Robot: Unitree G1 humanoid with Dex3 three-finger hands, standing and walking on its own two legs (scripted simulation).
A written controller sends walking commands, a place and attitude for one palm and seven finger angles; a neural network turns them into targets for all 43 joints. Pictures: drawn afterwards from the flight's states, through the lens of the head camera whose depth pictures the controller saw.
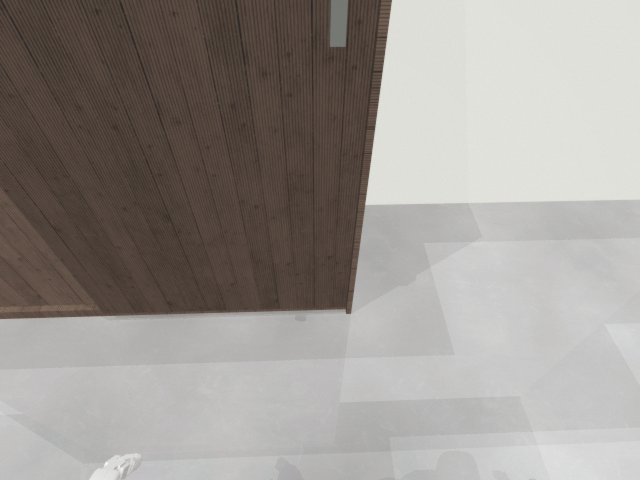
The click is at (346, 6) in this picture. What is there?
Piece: wardrobe's sliding door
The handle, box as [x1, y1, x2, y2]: [329, 0, 347, 46]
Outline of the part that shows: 330,0 330,46 345,46 347,0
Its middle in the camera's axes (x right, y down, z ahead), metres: +0.03 -0.39 +0.60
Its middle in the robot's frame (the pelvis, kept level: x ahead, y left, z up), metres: +0.75 +0.02 +0.28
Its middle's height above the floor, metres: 1.05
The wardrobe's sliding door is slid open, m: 0.00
